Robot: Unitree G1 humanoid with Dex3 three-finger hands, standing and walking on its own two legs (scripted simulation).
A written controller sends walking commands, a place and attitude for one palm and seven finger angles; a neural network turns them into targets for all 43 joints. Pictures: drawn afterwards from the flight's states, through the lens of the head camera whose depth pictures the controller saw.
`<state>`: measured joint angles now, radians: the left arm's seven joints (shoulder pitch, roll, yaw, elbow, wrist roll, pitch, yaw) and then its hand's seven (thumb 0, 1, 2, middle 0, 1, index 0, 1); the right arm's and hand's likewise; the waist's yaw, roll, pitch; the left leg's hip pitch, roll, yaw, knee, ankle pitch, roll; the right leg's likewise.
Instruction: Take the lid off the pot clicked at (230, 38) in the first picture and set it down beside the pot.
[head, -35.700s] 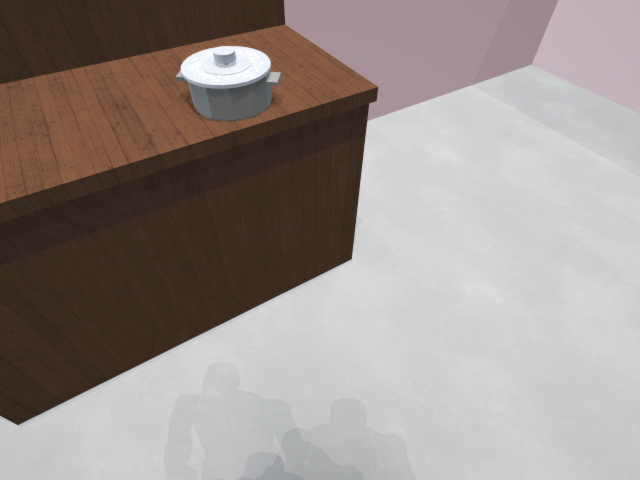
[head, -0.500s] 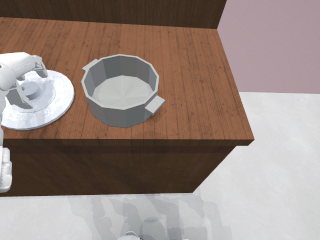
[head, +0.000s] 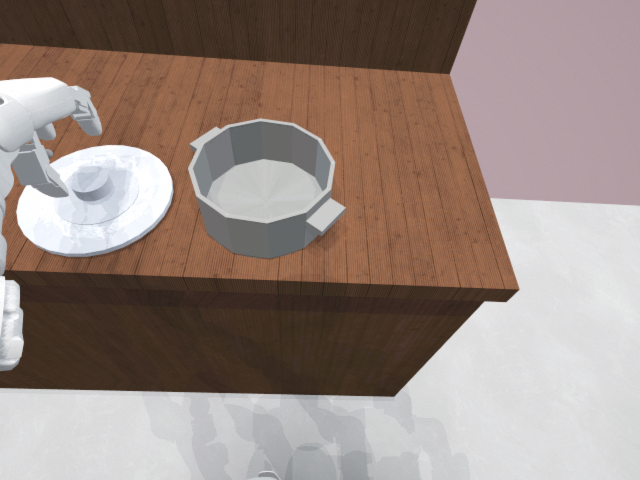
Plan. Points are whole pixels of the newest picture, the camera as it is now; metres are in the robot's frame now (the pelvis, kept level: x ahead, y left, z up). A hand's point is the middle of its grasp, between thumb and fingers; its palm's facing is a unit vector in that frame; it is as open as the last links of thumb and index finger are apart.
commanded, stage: raise the empty hand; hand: left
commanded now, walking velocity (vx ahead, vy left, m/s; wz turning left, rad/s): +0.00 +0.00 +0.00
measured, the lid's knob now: (91, 183) +0.50 +0.31 +0.04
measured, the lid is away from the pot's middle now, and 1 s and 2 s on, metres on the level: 0.24 0.24 0.24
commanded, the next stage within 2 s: draw the hand back to the body in 0.52 s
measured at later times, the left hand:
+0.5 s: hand (9, 116) +0.46 +0.32 +0.19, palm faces -0.34 -0.11 -0.94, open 11.0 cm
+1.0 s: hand (17, 140) +0.44 +0.31 +0.18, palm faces -0.30 -0.09 -0.95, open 11.0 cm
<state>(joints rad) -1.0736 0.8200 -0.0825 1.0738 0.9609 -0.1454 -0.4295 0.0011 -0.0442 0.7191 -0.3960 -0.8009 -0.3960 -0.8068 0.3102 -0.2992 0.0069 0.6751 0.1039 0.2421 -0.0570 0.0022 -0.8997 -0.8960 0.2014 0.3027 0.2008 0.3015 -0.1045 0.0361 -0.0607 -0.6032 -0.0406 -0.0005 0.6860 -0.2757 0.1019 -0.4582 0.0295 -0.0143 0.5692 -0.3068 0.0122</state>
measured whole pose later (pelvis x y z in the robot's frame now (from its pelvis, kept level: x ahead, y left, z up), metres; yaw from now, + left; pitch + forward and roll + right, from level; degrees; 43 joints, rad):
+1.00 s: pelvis +0.00 +0.02 +0.01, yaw +1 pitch +8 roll -4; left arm -0.92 0.79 -0.05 0.80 0.89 -0.06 -0.49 0.00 -0.04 0.72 -0.40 -0.80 -0.40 -0.81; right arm 0.28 -0.28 0.01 0.62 0.09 0.27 0.00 0.00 -0.90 -0.90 0.20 0.30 0.20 0.30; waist -0.08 0.06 -0.05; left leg -0.48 -0.08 0.01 0.58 -0.23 0.13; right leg -0.35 0.00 0.00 0.48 -0.28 0.00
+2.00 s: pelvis +0.02 -0.08 +0.02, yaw +0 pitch -2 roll +0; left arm -0.08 0.43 0.40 0.02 -0.11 0.00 0.08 0.01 0.66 0.86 -0.25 -0.42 -0.25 -0.43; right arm 0.13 -0.28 0.03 0.68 0.05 -0.02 -0.06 0.01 -0.90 -0.90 0.20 0.30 0.20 0.30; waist 0.04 0.05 -0.02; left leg -0.19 0.01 -0.01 0.46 -0.24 0.00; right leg -0.09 0.11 0.03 0.41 -0.28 -0.08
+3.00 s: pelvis +0.00 -0.03 +0.02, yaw +0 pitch -5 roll -2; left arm 0.47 0.35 0.33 -0.56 -0.09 -0.09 0.08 0.02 0.88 0.90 -0.21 -0.30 -0.21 -0.31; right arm 0.16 -0.22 0.04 0.66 0.00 -0.13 -0.04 0.01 -0.90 -0.90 0.20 0.30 0.20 0.30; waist 0.08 0.05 0.02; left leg -0.15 -0.04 0.00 0.44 -0.20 0.06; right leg -0.02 0.05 0.04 0.35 -0.23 -0.01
